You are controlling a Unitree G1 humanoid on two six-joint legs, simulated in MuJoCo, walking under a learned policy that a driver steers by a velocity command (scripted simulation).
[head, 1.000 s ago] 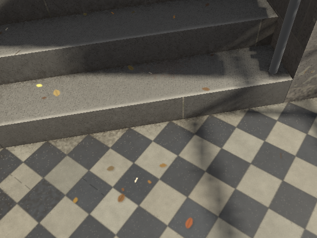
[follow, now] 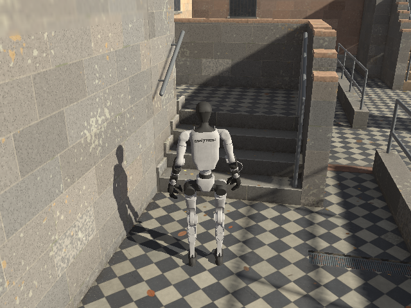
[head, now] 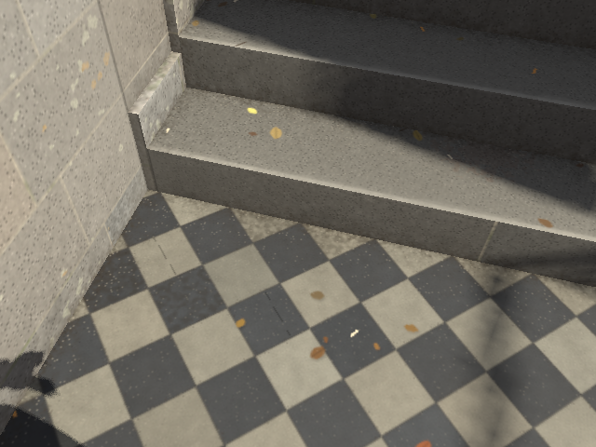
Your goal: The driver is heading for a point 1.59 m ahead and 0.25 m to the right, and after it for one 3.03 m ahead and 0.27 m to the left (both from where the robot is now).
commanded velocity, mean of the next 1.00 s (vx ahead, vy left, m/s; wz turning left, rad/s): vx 0.21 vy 0.00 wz -0.17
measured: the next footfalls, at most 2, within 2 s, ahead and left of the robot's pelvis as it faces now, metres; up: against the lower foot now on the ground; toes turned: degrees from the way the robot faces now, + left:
right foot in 0.32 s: -0.02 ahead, -0.11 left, +0.00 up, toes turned -12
left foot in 0.96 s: +0.31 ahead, +0.02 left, +0.00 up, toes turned -8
